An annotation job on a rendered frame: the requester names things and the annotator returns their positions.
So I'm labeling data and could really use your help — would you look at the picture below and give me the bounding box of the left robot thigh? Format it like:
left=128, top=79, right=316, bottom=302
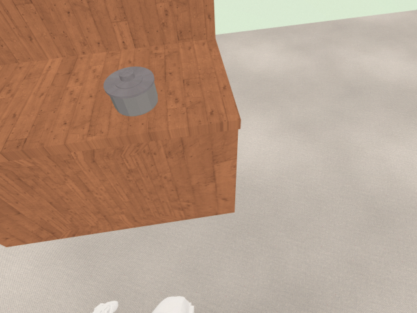
left=152, top=297, right=194, bottom=313

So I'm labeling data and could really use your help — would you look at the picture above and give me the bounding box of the pot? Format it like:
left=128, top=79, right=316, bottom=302
left=110, top=84, right=158, bottom=116

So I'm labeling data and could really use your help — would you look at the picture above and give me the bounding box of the lid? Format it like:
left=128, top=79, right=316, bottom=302
left=104, top=67, right=154, bottom=99

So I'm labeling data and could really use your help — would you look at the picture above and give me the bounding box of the table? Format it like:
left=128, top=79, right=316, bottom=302
left=0, top=0, right=241, bottom=247

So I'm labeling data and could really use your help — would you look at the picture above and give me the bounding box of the knob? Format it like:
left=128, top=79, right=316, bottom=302
left=119, top=68, right=135, bottom=82

